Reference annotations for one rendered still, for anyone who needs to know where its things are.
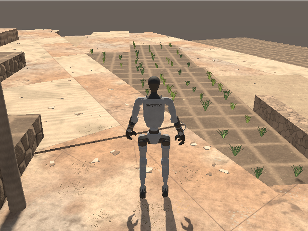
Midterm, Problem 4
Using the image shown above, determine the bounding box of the right robot hand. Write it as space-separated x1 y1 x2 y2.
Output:
175 134 185 145

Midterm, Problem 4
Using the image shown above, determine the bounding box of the robot right foot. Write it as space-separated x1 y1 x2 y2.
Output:
162 185 168 197

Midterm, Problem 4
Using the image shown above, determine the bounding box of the left robot hand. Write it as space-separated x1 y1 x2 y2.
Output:
126 130 136 140

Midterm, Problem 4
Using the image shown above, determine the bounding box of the robot left upper arm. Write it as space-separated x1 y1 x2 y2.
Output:
131 97 144 123

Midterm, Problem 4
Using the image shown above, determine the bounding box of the right robot forearm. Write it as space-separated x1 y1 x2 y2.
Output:
174 116 184 136

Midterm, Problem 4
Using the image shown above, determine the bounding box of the humanoid robot torso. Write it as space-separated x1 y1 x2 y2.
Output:
143 95 165 144

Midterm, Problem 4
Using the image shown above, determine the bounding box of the left robot forearm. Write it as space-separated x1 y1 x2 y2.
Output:
127 116 135 132

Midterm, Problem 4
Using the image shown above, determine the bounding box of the robot right upper arm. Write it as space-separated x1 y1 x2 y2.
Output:
164 97 178 123

